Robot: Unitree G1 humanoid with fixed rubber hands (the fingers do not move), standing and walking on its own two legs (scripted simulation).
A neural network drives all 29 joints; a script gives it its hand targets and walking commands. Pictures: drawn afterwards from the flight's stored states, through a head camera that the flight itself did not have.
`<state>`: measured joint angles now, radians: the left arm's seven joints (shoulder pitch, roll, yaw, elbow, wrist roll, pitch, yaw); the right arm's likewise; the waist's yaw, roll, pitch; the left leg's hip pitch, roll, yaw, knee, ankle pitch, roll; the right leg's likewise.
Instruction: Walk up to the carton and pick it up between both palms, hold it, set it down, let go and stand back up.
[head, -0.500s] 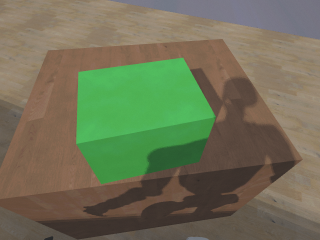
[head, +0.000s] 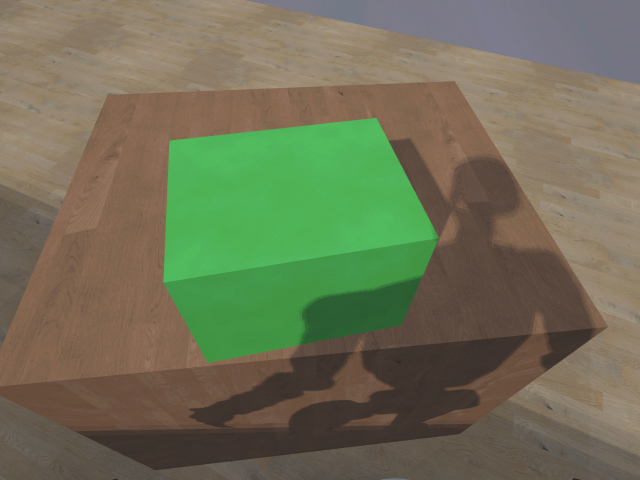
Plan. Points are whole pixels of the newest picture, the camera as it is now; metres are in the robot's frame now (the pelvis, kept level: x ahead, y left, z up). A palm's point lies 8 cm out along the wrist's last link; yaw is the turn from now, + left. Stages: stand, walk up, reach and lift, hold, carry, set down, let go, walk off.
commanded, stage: walk up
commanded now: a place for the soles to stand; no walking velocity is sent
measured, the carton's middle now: (293, 239) +0.41 +0.05 +0.05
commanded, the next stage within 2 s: reach and lift in 0.88 s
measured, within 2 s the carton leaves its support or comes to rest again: neither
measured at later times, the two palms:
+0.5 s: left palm out of the picture +0.06 +0.31 -0.11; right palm out of the picture +0.05 -0.32 -0.09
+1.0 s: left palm out of the picture +0.09 +0.31 -0.10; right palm out of the picture +0.09 -0.32 -0.10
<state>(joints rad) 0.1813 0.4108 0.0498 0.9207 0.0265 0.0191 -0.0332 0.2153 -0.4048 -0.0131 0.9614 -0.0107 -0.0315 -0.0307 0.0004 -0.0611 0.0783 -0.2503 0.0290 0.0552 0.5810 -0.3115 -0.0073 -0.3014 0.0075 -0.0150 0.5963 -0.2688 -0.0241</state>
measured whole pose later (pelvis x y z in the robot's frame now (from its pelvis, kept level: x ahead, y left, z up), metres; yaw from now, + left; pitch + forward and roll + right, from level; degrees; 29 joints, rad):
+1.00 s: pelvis -0.02 +0.00 +0.00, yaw +0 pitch -3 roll +0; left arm 0.11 0.40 0.03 0.75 0.03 0.31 0.01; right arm 0.10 -0.37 -0.15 1.02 -0.09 -0.11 0.06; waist 0.00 -0.03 0.12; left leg -0.27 0.04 0.06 0.64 -0.33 0.00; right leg -0.31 0.01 -0.02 0.63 -0.26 -0.03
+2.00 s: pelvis -0.04 -0.01 +0.01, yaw +1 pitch -6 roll +0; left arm 0.24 0.23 0.12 0.17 0.03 0.33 0.06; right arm 0.27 -0.39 -0.11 0.30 0.10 0.09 0.15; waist 0.00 0.01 0.05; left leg -0.14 0.05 0.05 0.42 -0.19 0.03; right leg -0.17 0.03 -0.03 0.40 -0.14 -0.02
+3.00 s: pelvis -0.01 -0.02 +0.02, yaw +3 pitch -4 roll +0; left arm 0.34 0.26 0.08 -0.29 -0.18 0.27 0.13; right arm 0.40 -0.41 -0.15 -0.13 0.34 0.11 0.16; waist 0.00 -0.04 0.04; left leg -0.06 -0.03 0.05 0.37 -0.25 0.03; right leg -0.16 0.04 -0.05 0.37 -0.15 -0.06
